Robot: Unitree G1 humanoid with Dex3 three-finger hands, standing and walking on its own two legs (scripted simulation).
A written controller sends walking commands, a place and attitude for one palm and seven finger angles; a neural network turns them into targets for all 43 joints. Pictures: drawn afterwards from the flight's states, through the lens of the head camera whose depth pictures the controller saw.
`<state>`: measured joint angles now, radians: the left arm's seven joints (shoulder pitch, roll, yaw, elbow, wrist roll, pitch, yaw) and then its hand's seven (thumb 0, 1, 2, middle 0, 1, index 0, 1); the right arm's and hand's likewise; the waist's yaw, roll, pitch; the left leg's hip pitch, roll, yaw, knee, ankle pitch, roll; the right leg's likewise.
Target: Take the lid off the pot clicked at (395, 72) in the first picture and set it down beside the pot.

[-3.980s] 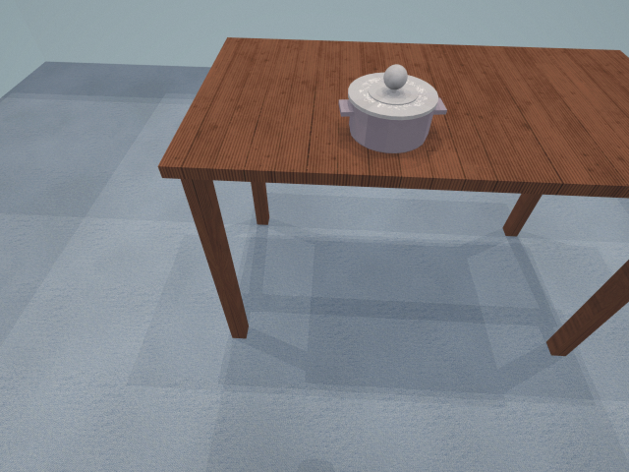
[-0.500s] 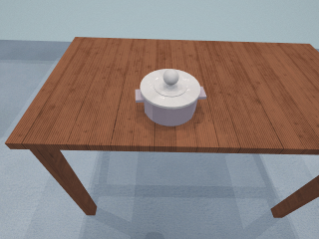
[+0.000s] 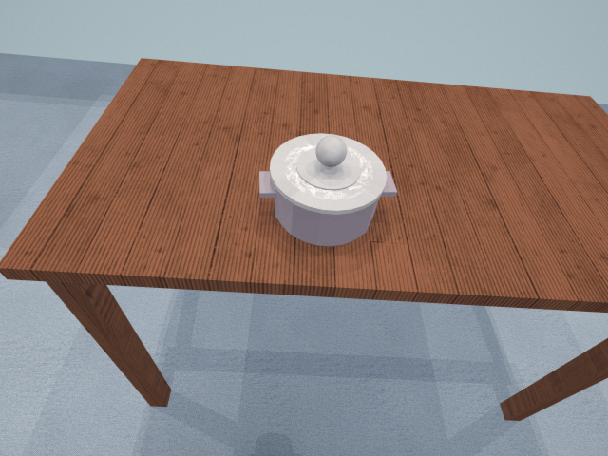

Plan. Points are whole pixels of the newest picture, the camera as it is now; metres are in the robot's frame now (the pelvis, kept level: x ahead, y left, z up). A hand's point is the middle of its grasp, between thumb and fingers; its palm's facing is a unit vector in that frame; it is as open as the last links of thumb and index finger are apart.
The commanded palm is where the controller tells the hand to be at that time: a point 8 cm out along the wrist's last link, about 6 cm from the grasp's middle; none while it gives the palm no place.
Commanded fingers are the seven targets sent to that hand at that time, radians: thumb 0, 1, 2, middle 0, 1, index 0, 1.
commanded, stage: look again from close up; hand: left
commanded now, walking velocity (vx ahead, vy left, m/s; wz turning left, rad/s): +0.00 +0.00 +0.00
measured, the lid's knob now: (331, 151) +0.52 +0.01 +0.13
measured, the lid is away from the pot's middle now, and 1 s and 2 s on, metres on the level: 0.00 0.00 0.00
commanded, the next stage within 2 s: shuffle to correct the standing spot in 0.08 s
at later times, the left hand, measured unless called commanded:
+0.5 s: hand out of the picture -0.04 +0.16 -0.18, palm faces +0.01 -0.99 -0.16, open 7.4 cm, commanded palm none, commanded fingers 0.00 0.90 0.90 -0.20 -0.30 -0.20 -0.30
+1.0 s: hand out of the picture +0.07 +0.12 -0.18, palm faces +0.02 -0.99 -0.13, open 7.3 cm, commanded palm none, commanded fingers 0.00 0.90 0.90 -0.20 -0.30 -0.20 -0.30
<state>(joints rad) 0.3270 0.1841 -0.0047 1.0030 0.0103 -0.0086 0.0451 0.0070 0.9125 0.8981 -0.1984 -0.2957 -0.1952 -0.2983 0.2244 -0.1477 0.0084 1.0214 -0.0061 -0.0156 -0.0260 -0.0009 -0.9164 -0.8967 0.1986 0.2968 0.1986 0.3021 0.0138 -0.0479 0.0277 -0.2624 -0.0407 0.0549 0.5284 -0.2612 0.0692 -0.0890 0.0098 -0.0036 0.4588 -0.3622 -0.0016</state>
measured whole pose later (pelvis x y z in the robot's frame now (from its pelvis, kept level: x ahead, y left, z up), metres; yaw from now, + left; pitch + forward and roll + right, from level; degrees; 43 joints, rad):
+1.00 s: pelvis +0.02 -0.06 +0.01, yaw +0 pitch +0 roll -2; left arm 0.22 0.22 0.05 0.94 0.02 0.05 0.01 0.02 0.93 0.90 -0.20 -0.30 -0.20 -0.30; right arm 0.27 -0.11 -0.03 1.01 -0.03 -0.02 -0.03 0.00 -0.92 -0.90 0.20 0.30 0.20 0.30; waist 0.00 -0.07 0.09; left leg -0.25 0.05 0.05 0.52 -0.28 0.02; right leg -0.45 -0.01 0.01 1.07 -0.45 -0.01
